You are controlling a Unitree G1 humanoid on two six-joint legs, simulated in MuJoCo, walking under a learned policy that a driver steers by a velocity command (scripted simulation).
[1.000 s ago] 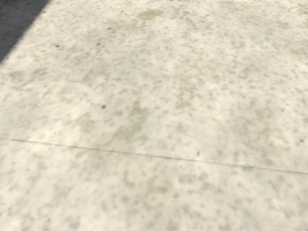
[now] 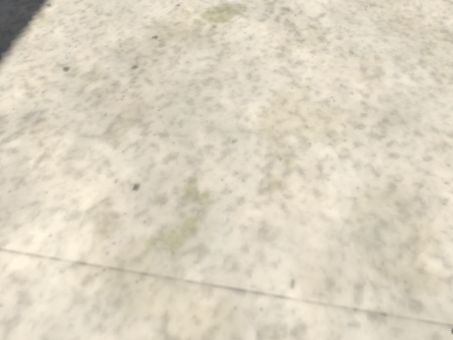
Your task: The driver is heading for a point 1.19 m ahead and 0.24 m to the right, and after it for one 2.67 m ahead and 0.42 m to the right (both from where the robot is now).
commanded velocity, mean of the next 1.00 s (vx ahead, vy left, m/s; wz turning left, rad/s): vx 0.50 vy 0.00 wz -0.01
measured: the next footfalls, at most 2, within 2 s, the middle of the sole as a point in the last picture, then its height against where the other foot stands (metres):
left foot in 0.02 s outside the picture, level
right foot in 0.58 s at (282, 315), level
